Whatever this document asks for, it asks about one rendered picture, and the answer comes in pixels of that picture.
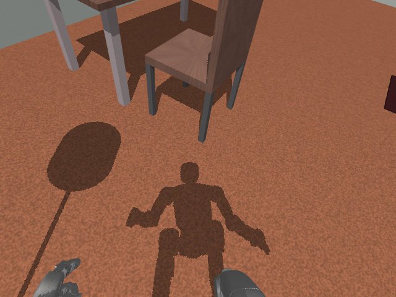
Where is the table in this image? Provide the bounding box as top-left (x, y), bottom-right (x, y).
top-left (44, 0), bottom-right (189, 106)

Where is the chair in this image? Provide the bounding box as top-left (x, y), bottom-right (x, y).
top-left (145, 0), bottom-right (263, 143)

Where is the left robot hand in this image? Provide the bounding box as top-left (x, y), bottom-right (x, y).
top-left (33, 258), bottom-right (82, 297)

